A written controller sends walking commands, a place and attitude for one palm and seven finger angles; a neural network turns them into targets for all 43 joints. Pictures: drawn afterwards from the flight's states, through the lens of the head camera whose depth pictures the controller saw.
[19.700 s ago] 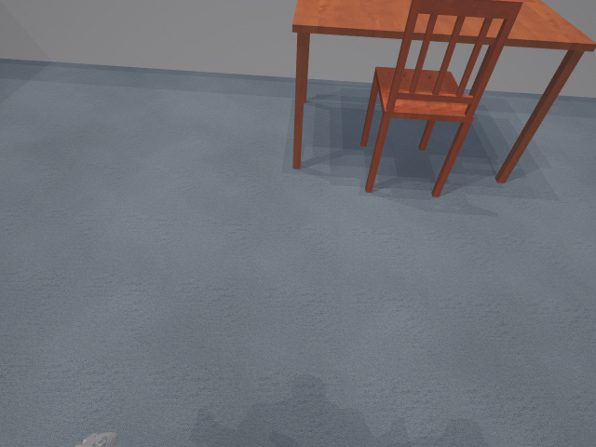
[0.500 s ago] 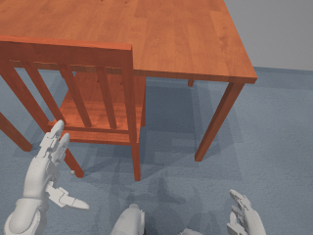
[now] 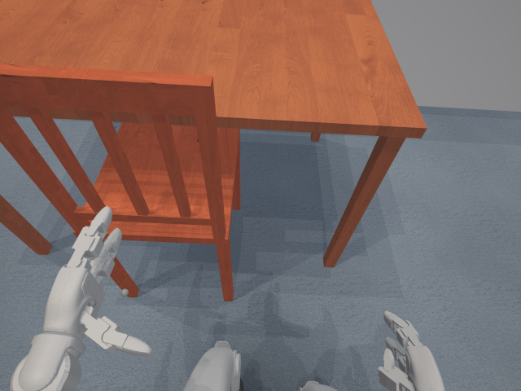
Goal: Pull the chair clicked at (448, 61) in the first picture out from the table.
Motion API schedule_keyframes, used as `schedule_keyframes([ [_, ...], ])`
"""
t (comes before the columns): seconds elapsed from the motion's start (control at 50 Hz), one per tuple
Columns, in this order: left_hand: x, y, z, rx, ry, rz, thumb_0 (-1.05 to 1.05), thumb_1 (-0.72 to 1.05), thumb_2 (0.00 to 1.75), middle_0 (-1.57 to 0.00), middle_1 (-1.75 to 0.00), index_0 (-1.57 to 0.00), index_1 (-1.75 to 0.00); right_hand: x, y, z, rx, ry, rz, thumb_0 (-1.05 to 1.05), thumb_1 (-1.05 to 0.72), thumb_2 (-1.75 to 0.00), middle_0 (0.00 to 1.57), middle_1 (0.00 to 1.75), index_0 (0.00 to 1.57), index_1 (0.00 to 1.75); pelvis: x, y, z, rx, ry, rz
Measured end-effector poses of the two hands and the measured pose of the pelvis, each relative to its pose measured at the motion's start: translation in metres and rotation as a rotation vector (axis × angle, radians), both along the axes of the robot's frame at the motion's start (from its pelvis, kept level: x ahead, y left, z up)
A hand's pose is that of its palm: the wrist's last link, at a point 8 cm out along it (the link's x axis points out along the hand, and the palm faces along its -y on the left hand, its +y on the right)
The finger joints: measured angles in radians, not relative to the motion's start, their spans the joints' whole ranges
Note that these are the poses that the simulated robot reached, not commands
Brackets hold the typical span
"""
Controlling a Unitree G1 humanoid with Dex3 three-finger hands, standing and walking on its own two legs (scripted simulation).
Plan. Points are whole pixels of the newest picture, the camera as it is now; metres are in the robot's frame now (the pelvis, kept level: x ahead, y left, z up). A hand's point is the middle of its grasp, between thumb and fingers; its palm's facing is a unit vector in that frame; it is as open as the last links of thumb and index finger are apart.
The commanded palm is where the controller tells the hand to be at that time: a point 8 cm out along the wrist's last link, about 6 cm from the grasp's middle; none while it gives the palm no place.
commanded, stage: aim the fingers beside a spindle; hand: left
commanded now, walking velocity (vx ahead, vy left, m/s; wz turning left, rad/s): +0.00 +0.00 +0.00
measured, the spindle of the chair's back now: (124, 169) +0.48 +0.29 +0.01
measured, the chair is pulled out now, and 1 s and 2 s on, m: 0.00 0.00 0.00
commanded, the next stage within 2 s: none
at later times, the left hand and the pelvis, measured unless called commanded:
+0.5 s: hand (147, 274) +0.27 +0.19 +0.03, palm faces +0.03 -1.00 -0.05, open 16.9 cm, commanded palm +0.25 +0.24 +0.04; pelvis +0.01 -0.01 -0.01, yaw -1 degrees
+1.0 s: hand (161, 258) +0.31 +0.18 +0.01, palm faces +0.01 -1.00 -0.03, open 17.0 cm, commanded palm +0.29 +0.23 +0.02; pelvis +0.00 -0.01 -0.02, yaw -1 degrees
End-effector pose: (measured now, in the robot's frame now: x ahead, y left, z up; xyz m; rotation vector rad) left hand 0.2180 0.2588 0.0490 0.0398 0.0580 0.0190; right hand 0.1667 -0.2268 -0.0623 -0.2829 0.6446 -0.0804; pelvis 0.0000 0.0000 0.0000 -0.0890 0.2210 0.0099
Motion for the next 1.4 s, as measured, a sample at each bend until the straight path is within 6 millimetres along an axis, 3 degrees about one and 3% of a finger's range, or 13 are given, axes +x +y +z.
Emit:
schedule_keyframes([
  [0.16,0.005,-0.001,-0.001,0.005,-0.006,0.016,-0.02,-0.50,0.30,-0.06,-0.08,-0.06,-0.08,0.005,0.000,-0.001,-0.003,-0.001,0.009,0.01,-0.90,-0.90,0.20,0.30,0.20,0.30,0.002,-0.001,-0.001,0.000,0.006,0.002],
  [0.28,0.017,-0.012,-0.003,0.000,-0.024,-0.012,-0.02,-0.50,0.30,-0.06,-0.07,-0.06,-0.08,0.005,-0.003,-0.006,-0.006,0.009,0.011,0.01,-0.90,-0.90,0.20,0.30,0.20,0.30,0.003,-0.002,-0.005,0.002,0.019,0.001],
  [0.4,0.026,-0.020,-0.012,-0.001,0.002,-0.016,-0.02,-0.50,0.30,-0.06,-0.08,-0.06,-0.08,0.002,-0.007,-0.011,-0.001,0.030,-0.009,0.01,-0.90,-0.90,0.20,0.30,0.20,0.30,0.005,-0.004,-0.007,0.008,0.031,-0.008],
  [0.78,0.055,-0.017,-0.030,-0.007,-0.002,-0.008,-0.02,-0.50,0.30,-0.06,-0.08,-0.06,-0.08,-0.010,-0.023,-0.032,-0.014,0.109,-0.040,0.01,-0.90,-0.90,0.20,0.30,0.20,0.30,0.006,-0.011,-0.018,0.006,0.072,-0.020],
  [0.92,0.064,-0.020,-0.027,-0.002,-0.031,-0.002,-0.02,-0.50,0.30,-0.06,-0.08,-0.06,-0.08,-0.012,-0.023,-0.037,-0.010,0.121,-0.042,0.01,-0.91,-0.90,0.20,0.30,0.20,0.30,0.006,-0.010,-0.021,0.009,0.083,-0.025],
  [1.4,0.098,-0.037,-0.052,-0.010,-0.015,-0.013,-0.02,-0.50,0.30,-0.06,-0.07,-0.06,-0.08,-0.029,-0.026,-0.060,-0.007,0.205,-0.060,0.01,-0.91,-0.90,0.20,0.30,0.20,0.30,0.001,-0.010,-0.034,0.011,0.120,-0.036],
])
